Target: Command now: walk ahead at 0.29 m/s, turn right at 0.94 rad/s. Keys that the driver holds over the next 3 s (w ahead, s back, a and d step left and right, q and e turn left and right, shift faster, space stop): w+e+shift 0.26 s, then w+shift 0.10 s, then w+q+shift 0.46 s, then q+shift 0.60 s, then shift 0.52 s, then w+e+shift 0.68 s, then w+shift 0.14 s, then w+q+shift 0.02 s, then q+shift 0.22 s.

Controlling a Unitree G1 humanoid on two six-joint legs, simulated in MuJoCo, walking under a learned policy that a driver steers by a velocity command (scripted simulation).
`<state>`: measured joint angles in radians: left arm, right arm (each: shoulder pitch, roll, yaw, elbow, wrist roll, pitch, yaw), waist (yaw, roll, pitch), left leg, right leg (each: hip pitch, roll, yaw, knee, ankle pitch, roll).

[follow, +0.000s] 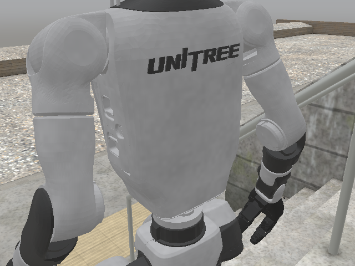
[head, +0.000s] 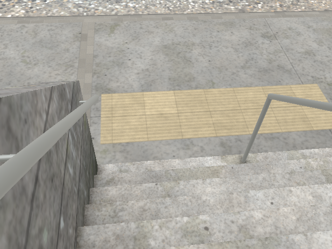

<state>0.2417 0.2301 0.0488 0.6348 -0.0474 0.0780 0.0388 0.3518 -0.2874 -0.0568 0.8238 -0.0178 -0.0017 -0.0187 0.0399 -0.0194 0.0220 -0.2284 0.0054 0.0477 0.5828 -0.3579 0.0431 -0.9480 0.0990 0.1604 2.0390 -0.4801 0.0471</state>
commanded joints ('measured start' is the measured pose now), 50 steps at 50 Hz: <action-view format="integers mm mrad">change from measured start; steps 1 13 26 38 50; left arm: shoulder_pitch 79 -91 332 -30 -136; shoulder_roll -33 24 93 91 4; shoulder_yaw -13 34 8 -3 22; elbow -109 -192 124 138 -48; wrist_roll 5 19 77 38 41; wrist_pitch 31 -42 -128 -187 -157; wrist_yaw -24 -64 -102 5 43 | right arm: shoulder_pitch -60 164 254 -69 95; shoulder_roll -59 -57 -29 21 -36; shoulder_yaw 0 -9 -48 -22 -15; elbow -74 -5 64 -122 -43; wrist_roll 19 2 60 8 39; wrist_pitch -14 -95 -103 -13 -10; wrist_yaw -51 -51 17 28 35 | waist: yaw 94 -107 55 -93 22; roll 65 164 -320 -95 -234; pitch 17 203 -205 -14 -51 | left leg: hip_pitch -90 132 -634 -236 107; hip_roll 276 347 -51 -15 104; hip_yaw -103 -81 -391 -71 -586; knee -12 144 1381 365 112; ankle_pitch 575 123 -441 942 968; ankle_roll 25 -75 12 -27 189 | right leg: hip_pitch -94 -349 1227 220 -317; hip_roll -102 -173 -397 -391 -157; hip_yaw -4 38 8 -207 -83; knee -287 -732 -1129 -1202 -159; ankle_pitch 456 815 1284 71 117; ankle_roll -5 -111 -302 -123 -36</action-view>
